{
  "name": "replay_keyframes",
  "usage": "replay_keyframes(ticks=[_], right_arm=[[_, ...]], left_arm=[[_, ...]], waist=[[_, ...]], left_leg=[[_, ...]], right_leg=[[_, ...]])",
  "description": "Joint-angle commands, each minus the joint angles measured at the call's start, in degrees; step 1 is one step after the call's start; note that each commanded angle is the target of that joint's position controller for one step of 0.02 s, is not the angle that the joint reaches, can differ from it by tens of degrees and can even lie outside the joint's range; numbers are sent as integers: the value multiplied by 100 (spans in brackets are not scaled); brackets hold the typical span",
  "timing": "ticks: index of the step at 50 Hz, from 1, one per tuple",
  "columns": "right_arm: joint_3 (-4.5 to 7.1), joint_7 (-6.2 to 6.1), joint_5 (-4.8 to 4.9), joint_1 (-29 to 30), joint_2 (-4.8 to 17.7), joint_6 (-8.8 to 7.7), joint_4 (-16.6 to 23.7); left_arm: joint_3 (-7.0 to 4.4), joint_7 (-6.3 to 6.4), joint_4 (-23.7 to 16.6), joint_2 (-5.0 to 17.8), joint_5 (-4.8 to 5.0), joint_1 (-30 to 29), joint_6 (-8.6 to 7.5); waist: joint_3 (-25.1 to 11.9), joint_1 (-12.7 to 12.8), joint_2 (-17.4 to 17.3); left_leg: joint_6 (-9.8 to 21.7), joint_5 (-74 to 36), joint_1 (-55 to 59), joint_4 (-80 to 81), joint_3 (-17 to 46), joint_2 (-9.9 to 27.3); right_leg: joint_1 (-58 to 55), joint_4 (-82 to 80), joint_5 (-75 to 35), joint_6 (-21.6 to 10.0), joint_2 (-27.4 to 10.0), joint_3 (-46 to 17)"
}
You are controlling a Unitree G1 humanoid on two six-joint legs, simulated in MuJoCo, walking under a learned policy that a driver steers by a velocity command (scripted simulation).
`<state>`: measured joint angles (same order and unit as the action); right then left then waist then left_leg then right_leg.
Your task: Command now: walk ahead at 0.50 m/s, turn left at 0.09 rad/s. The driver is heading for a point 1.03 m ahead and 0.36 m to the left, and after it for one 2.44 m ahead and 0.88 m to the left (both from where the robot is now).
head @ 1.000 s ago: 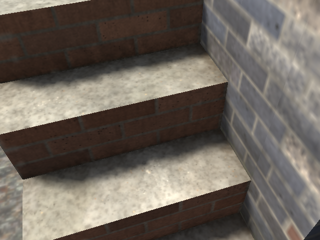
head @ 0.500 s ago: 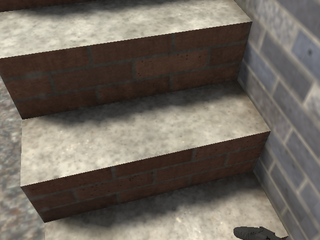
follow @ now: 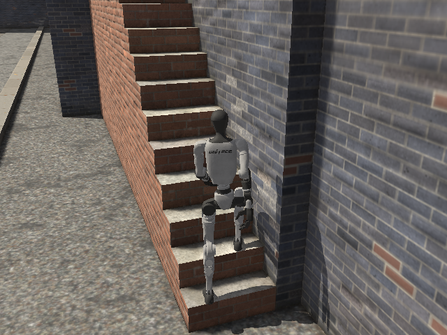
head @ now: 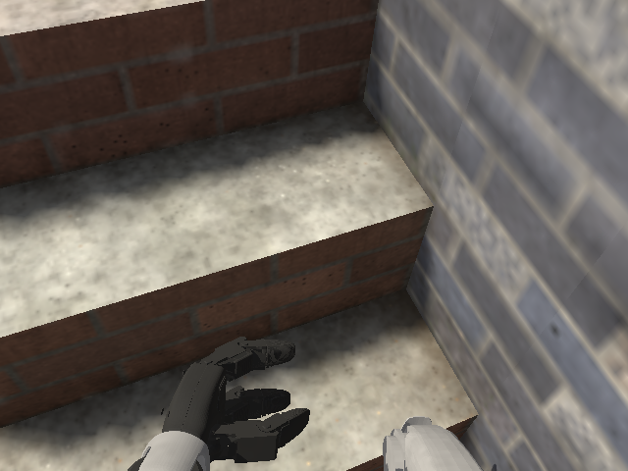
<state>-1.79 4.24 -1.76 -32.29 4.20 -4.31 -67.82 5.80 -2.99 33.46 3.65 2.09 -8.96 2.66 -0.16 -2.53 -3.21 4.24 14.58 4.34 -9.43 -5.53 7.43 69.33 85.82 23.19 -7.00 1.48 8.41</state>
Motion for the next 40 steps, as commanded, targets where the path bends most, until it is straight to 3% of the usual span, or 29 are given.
replay_keyframes(ticks=[1,2,3,4,5,7,8,9,10,12,14,16,17,22,23,24,25,26,28,29,30,31,32,33,34,35,36,38,40], right_arm=[[718,718,-150,-523,2470,-165,121],[498,983,-431,-1021,1701,-216,155],[441,940,-328,-627,1296,-186,315],[501,-72,36,1042,1674,-445,858],[313,-432,108,2272,1001,-526,1763],[127,-900,138,3015,229,-510,2765],[85,-293,683,1488,-167,189,1516],[98,-91,512,1122,-81,483,1609],[127,-135,394,925,118,575,1716],[324,-65,538,683,747,431,1837],[411,25,585,1105,1115,464,1889],[253,-167,338,2349,678,543,2397],[194,-198,300,2502,679,610,2659],[151,-406,173,3477,878,957,3063],[89,-421,164,3755,859,1006,3117],[-80,-269,-33,4025,695,1054,3208],[-95,-167,-15,4459,893,1097,3271],[-102,-93,-9,4458,890,978,3200],[-199,-29,-4,3287,958,989,2987],[-197,11,65,2834,1113,928,2813],[-24,-182,-218,2918,598,563,2868],[-117,-221,-73,2697,386,354,2913],[-58,-322,-3,2397,546,333,2980],[110,-346,-66,2084,971,367,2866],[388,-365,-143,1625,1453,494,2853],[740,-410,-391,1798,2168,587,3008],[782,-347,-332,2044,2112,576,3029],[767,-312,-174,1936,1784,364,2514],[645,-334,-115,2354,1248,190,2405]], left_arm=[[-299,-266,-245,752,-233,484,482],[-396,-151,639,933,-30,1819,420],[-528,-54,1341,1183,-433,3366,353],[-994,902,1608,2348,-904,3098,-93],[-910,1030,1910,2217,-644,2671,-241],[-642,958,2729,1207,-444,1906,-356],[-250,3,1999,-282,-544,1057,-533],[-275,-277,2097,-513,-596,545,-658],[-329,-401,2194,-325,-489,664,-765],[-640,-391,1583,711,-526,-592,-770],[-583,-340,1631,685,-659,-72,-732],[-385,-312,2396,378,-811,2108,-775],[-376,-358,2683,478,-784,2704,-780],[-382,-646,2682,576,-752,2834,-720],[-405,-677,2942,694,-847,3346,-691],[-584,-782,2826,1277,-670,2898,-554],[-612,-818,2865,1315,-746,2800,-483],[-638,-801,2700,1353,-650,2453,-625],[-794,-950,2739,2305,-718,1890,-655],[-932,-936,2569,2733,-769,1537,-731],[-1009,347,2166,2090,147,2272,-977],[-917,645,2201,2165,238,2969,-1034],[-951,678,1922,2205,152,2850,-1147],[-882,638,1447,1958,7,2371,-1248],[-759,525,1107,1392,-379,1740,-1236],[-616,403,801,794,-482,1277,-1045],[-579,445,360,507,-621,739,-876],[-470,536,7,229,-642,906,-668],[-532,634,124,562,-535,1371,-564]], waist=[[-1608,1198,-1281],[-3198,1186,-174],[-3376,1847,840],[-3224,1478,829],[-2587,1327,-413],[-1131,552,-109],[-412,353,826],[-11,-226,624],[-10,-618,30],[-369,-1194,302],[-433,-684,384],[68,127,528],[-344,282,480],[-896,193,697],[-833,385,731],[-869,190,835],[-774,352,632],[-637,294,818],[-909,-477,1152],[-1427,-647,1127],[-2054,-114,170],[-2722,31,325],[-3158,19,635],[-3264,-77,300],[-3157,-324,-9],[-3200,-499,-712],[-2796,-353,-434],[-1044,211,-192],[-44,648,343]], left_leg=[[1570,-13240,-228,-1694,597,1127],[1520,-11847,-2515,-3261,1373,896],[1245,-6405,-4216,-5237,1746,-51],[50,-561,-4178,-9489,870,-1118],[-338,-411,-5469,-10381,1439,-911],[-260,-1114,-6486,-11231,1379,-784],[922,-788,-6840,-11467,2711,-430],[1196,-429,-6797,-11154,2555,-373],[1234,-460,-6656,-10601,2189,-535],[1127,-304,-4709,-10753,1230,-654],[802,-510,-6030,-12468,1442,-959],[808,-634,-9378,-12750,2055,-1135],[783,-437,-10007,-12668,1752,-1099],[479,-367,-9933,-10871,1302,-105],[561,449,-10472,-11077,1446,-20],[672,1644,-9855,-10382,797,40],[895,2190,-9018,-9353,672,114],[797,2534,-8011,-9066,224,-87],[1044,1624,-7288,-9056,481,-556],[891,1448,-6883,-8279,267,-881],[902,2076,-4706,-7397,-915,-1116],[850,1845,-3665,-6565,-683,-1421],[794,1743,-2748,-5881,-58,-1437],[924,1398,-1591,-5196,987,-1253],[1125,1601,-1033,-4072,2429,-806],[1543,2704,-1349,-2651,4592,109],[1263,3198,-2058,-2176,4967,228],[705,3453,-3142,-2199,4318,0],[581,3344,-4189,-2075,3689,-105]], right_leg=[[-3523,-3135,-797,-151,961,372],[-6437,-2871,-1608,-1028,204,-1512],[-7895,-4861,-825,-1543,-655,-3449],[-7900,-6186,-1925,-1364,-2397,-6133],[-7569,-5858,-2130,-783,-1947,-5237],[-6085,-5286,-2425,-377,-1880,-3479],[-4174,-6203,347,-431,-1559,-2538],[-3369,-6304,148,-268,-1284,-1958],[-3100,-6416,-529,0,-1083,-1116],[-1489,-7173,-450,337,-844,131],[-2510,-7319,-343,-238,-1432,-514],[-5331,-6912,-592,-524,-1618,-1152],[-6335,-6862,-1023,-580,-1702,-1010],[-6288,-7506,-1415,-630,-1999,-678],[-6786,-7607,-1582,-515,-2295,-820],[-6596,-7983,-1740,-666,-2380,-418],[-6004,-8425,-1637,-618,-2396,-420],[-5546,-8559,-2356,-587,-2201,-15],[-6148,-7866,-6903,-1010,-2488,322],[-6920,-7407,-9393,-1149,-2603,437],[-6742,-5819,-10530,-485,-1687,1139],[-6395,-4920,-10668,-428,-1741,807],[-5945,-4088,-9758,-369,-1734,527],[-4456,-2944,-7320,-243,-1389,138],[-3237,-1048,-3265,66,-929,-293],[-2092,2208,-2227,318,-252,-1178],[-1719,3813,-2224,342,-107,-1721],[-759,4408,-1889,361,-124,-1715],[-712,4317,-1603,517,-81,-1480]])
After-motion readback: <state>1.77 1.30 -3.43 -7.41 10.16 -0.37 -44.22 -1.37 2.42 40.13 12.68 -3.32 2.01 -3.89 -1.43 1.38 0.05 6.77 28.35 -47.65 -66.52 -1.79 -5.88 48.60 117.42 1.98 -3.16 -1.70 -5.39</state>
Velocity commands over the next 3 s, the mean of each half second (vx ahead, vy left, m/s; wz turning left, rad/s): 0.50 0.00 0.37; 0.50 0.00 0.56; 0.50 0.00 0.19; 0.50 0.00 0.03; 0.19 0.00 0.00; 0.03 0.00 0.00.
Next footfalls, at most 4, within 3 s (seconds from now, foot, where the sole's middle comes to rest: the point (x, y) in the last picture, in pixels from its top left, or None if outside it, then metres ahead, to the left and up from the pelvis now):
0.02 right None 0.22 -0.11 -0.58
0.66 left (158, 447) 0.36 0.21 -0.36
1.18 right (336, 379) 0.45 -0.03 -0.36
1.62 left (84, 277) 0.50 0.28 -0.15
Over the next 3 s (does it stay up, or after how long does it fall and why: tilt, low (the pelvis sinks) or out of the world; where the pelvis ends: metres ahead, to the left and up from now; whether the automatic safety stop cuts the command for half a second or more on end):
stays up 0.74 0.27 0.84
